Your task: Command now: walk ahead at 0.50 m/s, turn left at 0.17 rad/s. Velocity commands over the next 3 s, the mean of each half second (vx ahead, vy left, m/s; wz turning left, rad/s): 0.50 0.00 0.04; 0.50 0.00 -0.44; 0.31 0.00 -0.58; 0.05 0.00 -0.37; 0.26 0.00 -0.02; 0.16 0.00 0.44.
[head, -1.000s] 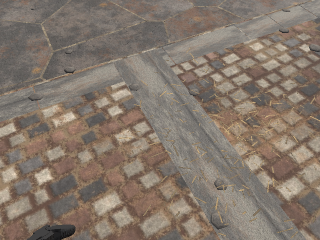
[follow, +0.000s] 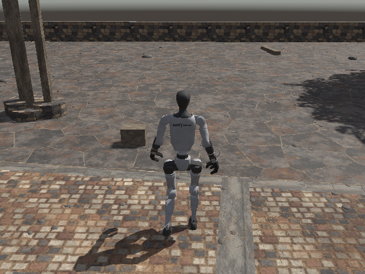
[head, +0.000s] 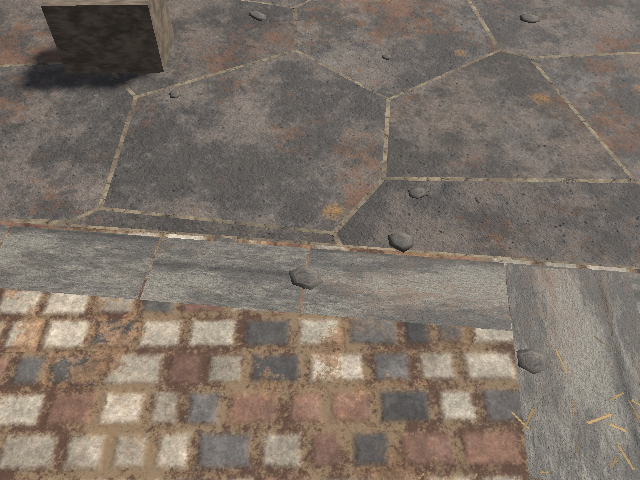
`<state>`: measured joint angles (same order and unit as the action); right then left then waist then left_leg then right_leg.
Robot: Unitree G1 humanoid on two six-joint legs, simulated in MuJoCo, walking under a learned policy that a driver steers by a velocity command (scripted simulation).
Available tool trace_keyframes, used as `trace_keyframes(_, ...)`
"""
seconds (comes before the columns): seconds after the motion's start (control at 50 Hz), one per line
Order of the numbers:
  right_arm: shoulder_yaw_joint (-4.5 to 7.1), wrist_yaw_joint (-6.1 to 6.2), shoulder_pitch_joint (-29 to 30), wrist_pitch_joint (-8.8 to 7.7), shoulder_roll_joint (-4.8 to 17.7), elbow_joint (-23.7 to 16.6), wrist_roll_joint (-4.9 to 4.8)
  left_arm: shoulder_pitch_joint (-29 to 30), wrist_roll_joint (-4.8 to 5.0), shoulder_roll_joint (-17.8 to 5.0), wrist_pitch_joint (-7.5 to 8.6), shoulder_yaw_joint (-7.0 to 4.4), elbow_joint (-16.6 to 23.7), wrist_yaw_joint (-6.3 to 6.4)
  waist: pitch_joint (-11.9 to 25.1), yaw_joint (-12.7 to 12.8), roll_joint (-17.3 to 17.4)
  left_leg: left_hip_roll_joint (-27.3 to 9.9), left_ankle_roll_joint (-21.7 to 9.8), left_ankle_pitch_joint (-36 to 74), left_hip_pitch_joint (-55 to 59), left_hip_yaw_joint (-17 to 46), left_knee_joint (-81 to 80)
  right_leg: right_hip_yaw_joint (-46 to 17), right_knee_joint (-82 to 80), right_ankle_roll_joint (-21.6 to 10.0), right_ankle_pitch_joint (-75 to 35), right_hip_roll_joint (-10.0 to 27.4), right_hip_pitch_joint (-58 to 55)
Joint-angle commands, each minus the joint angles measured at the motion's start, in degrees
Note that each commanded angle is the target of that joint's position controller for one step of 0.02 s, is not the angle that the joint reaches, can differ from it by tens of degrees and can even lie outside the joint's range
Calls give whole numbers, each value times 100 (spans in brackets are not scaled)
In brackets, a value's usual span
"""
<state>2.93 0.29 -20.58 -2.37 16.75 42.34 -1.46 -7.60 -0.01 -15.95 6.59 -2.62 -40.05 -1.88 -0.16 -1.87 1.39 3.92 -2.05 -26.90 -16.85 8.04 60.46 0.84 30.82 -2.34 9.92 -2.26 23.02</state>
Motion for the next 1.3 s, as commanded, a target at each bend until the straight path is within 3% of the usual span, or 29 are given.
trace_keyframes(0.02, 157, -9, 602, -165, 724, -671, 76, -837, -8, -677, -76, -195, 47, 31, 52, 483, -433, -690, 45, 561, -2756, -133, 856, -2698, -1693, -1080, 1065, 1830, -2250)
trace_keyframes(0.06, 154, -36, 483, -146, 546, -620, 88, -659, -62, -554, -52, -137, 44, 37, -19, 250, -700, -924, 85, 926, -2228, -233, 383, -2107, -1939, -1012, 264, 1513, -1641)
trace_keyframes(0.1, 114, -41, 478, -124, 381, -597, 98, -719, -10, -646, -19, -158, -37, 51, 19, 206, -738, -970, 165, 1119, -2150, -376, 37, -1701, -2088, -1098, -378, 1446, -1491)
trace_keyframes(0.2, 3, -79, 1343, -201, 149, -777, 130, -1003, 66, -902, -82, -215, -269, 117, -100, 459, -553, -952, 281, 2496, -2065, -580, -1719, -889, -2232, -985, -1235, 1278, -1562)
trace_keyframes(0.3, -6, -214, 2136, -270, 172, -987, 36, -1506, 135, -1019, -196, -228, -553, 132, -288, 729, -558, -725, 206, 2960, -1749, -718, -2760, -772, -2067, -873, -1199, 1447, -1931)
trace_keyframes(0.36, 42, -286, 2183, -306, 310, -1066, 33, -1547, 153, -1124, -296, -268, -654, 172, -291, 583, -631, -636, -14, 2411, -1572, -730, -3094, -850, -1738, -741, -1681, 1677, -2412)
trace_keyframes(0.4, 185, -253, 1387, -320, 566, -860, 83, -1418, 169, -1159, -349, -269, -657, 201, 187, 68, -609, -389, -251, 2311, -238, -944, -3421, -641, -757, -556, -3136, 1459, -2329)
trace_keyframes(0.42, 321, -190, 492, -316, 863, -645, 128, -1399, 116, -985, -346, -190, -605, 208, 834, -352, -478, -643, -458, 2478, 1230, -726, -3296, -458, 369, -376, -2987, 1166, -1705)
trace_keyframes(0.44, 443, -125, -353, -288, 1400, -571, 265, -1680, 2, -481, -269, -22, -397, 192, 1806, -485, 503, -2133, -1076, 2351, 3501, 1158, -3121, -125, 2519, -14, -996, 518, 273)
trace_keyframes(0.46, 421, -142, -567, -241, 1342, -483, 202, -2051, 66, -260, -167, 66, -444, 178, 2401, -401, 1488, -2843, -1503, 1316, 4112, 3054, -3881, -613, 3719, 95, 2414, -2, 1502)
trace_keyframes(0.48, 296, -129, -416, -234, 900, -459, 149, -1549, 229, -867, -139, -111, -415, 156, 1629, -523, 855, -2616, -1246, 643, 3528, 2630, -4113, -912, 4226, 65, 2199, 304, 2028)
trace_keyframes(0.5, 233, -121, -22, -238, 758, -456, 111, -1126, 269, -954, -135, -150, -276, 147, 883, -397, 644, -2442, -1062, 809, 2695, 1822, -4299, -741, 4126, 44, 1649, 542, 2152)
trace_keyframes(0.52, 181, -135, 350, -256, 604, -457, 147, -942, 197, -891, -159, -157, -257, 165, 507, -211, 379, -2204, -966, 1144, 1972, 1296, -4519, -660, 3879, 77, 1194, 741, 1945)
trace_keyframes(0.58, 150, -165, 856, -402, 350, -364, 215, -1250, 185, -573, -378, -173, -395, 177, 134, 226, 535, -1837, -898, 2014, 855, 214, -5095, -674, 3566, 203, 512, 982, 1221)
trace_keyframes(0.64, 209, -125, 858, -487, 457, -167, 255, -1018, 160, -456, -483, -187, -296, 209, -101, 283, 306, -1820, -915, 2780, 737, -469, -5295, -799, 3234, 316, -89, 985, 1538)
trace_keyframes(0.76, 271, 3, 599, -407, 700, 108, 213, -28, 112, -246, -404, -104, 34, 27, -378, -52, 80, -1716, -727, 3224, 1148, -1461, -5382, -365, 1367, 249, -1520, 864, 1572)
trace_keyframes(0.86, 352, 41, 183, -186, 905, 370, 85, 701, 120, -229, -402, -70, 502, -150, -581, -267, 43, -2050, -643, 3950, 2220, -1736, -4953, 29, 633, -26, -892, 744, 1908)
trace_keyframes(0.92, 414, 108, 326, -53, 1139, 342, 34, 324, 122, -481, -444, -206, 594, -196, -111, 113, 366, -2045, -453, 6593, 2481, -1975, -3862, 524, 594, -352, -9, 232, 966)
trace_keyframes(0.96, 394, 154, 492, 5, 1154, 291, 1, -1193, 140, -997, -477, -508, 261, -99, 704, 982, 263, -1734, -173, 6756, 1724, -2169, -1744, 525, 75, -741, -246, -190, -1251)
trace_keyframes(0.98, 247, 145, 296, -68, 747, 167, 187, -1861, 148, -1539, -548, -666, 121, 42, 1223, 1076, -708, -1359, 84, 3781, 113, -2150, 111, -1076, 38, -1122, -559, 824, -3002)
trace_keyframes(1.0, 48, 48, -25, -264, 182, -135, 220, -1484, 163, -1856, -477, -666, 311, 32, 1902, 459, -1744, -41, 390, -640, -2174, -1177, 2019, -4486, -885, -2331, 492, 2082, -4586)
trace_keyframes(1.02, 154, -57, 619, -481, 736, -194, 31, -1596, 129, -1327, -415, -517, 368, -7, 2020, 917, -859, -352, 242, -478, -2780, -169, 2203, -4556, -1372, -2107, 819, 2113, -4588)
trace_keyframes(1.04, 163, -98, 1040, -578, 798, -361, -125, -1438, 94, -1091, -350, -446, 336, -6, 1224, 863, -642, -575, 107, -11, -2990, -241, 1906, -3709, -1402, -1857, 539, 1920, -3921)
trace_keyframes(1.06, 141, -61, 1073, -608, 697, -336, -37, -1082, 103, -969, -313, -402, 353, -12, 653, 540, -85, -829, 93, 404, -2767, -276, 1309, -3036, -1423, -1647, -98, 1648, -2996)
trace_keyframes(1.08, 187, -23, 1046, -575, 761, -272, 117, -754, 86, -764, -299, -344, 422, 12, 444, 343, -97, -998, 143, 627, -2400, -290, 815, -2560, -1480, -1532, -677, 1445, -2364)
trace_keyframes(1.1, 210, -31, 928, -505, 770, -248, 161, -588, 21, -712, -297, -312, 520, 40, 341, 179, -253, -1070, 199, 786, -2047, -274, 643, -2356, -1600, -1516, -1058, 1313, -1903)
trace_keyframes(1.18, 164, 25, 1059, -300, 532, -334, 266, -563, 17, -996, -303, -388, 498, 185, 82, 46, -255, -871, 615, 1260, -1708, -561, -436, -1548, -1592, -1453, -3176, 1008, -947)
trace_keyframes(1.24, 67, 7, 1585, -288, 310, -443, 262, -714, 93, -1064, -457, -430, 403, 301, 226, 257, -526, -477, 687, 2464, -1141, -703, -1819, -1061, -1235, -1017, -3281, 529, -624)
trace_keyframes(1.3, 81, -68, 1979, -271, 392, -560, 167, -955, 128, -1052, -601, -438, 305, 360, 404, 446, -705, -200, 657, 3013, -856, -592, -2633, -1453, -948, -789, -2484, 585, -850)
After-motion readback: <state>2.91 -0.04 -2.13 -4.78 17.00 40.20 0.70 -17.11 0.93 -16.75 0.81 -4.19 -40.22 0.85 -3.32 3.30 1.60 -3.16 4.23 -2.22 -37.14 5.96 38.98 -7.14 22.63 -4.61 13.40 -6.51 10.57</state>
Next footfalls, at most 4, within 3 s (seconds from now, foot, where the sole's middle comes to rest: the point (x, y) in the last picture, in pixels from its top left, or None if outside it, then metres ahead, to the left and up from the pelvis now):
0.42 left None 0.39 0.15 -0.77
0.96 right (384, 401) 0.66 -0.12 -0.77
1.42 left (343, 290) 0.96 -0.05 -0.77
1.84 right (436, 351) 0.78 -0.25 -0.77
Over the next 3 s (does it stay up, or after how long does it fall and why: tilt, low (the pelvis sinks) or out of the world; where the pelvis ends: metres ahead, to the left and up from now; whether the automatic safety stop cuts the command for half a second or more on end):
stays up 0.97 -0.26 0.00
